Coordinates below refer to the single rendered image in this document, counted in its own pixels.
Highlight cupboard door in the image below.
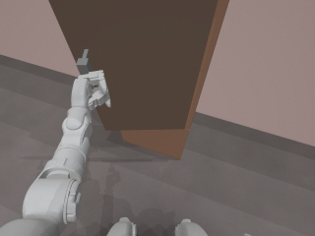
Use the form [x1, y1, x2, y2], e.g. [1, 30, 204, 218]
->
[48, 0, 219, 131]

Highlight left robot forearm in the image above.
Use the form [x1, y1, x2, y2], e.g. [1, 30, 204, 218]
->
[22, 107, 93, 217]

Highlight left robot shin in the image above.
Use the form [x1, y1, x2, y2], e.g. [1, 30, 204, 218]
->
[119, 217, 130, 222]

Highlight left robot thigh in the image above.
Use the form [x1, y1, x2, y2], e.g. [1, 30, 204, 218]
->
[106, 221, 137, 236]

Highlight handle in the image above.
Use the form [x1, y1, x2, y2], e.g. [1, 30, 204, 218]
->
[76, 49, 99, 89]

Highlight left robot upper arm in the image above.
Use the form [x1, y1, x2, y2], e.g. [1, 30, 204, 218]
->
[0, 178, 83, 236]

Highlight left robot hand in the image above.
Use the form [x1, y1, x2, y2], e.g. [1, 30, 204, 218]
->
[71, 70, 111, 114]

